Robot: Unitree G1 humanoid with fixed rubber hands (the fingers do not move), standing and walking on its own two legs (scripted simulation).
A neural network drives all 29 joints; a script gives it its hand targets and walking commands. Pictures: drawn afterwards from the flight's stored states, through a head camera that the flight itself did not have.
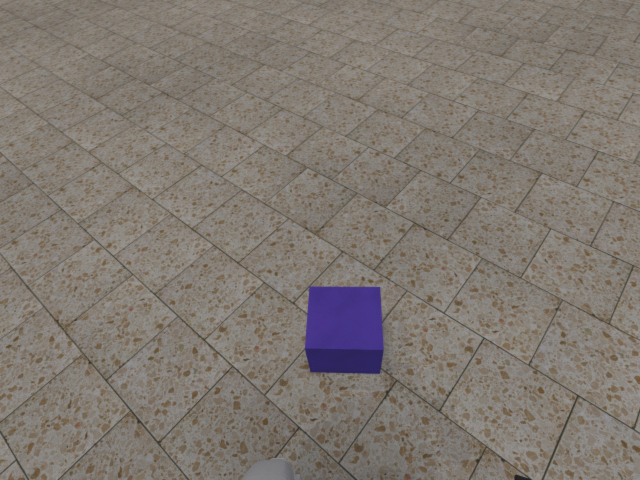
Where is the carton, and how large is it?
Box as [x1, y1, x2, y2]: [305, 287, 383, 373]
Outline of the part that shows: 309,287 305,350 310,371 379,373 383,350 379,287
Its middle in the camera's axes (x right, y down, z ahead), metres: +0.07 +0.29 +1.25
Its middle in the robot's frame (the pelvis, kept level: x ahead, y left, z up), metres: +0.62 +0.04 -0.69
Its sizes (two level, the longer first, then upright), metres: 0.225 0.208 0.193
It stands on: the floor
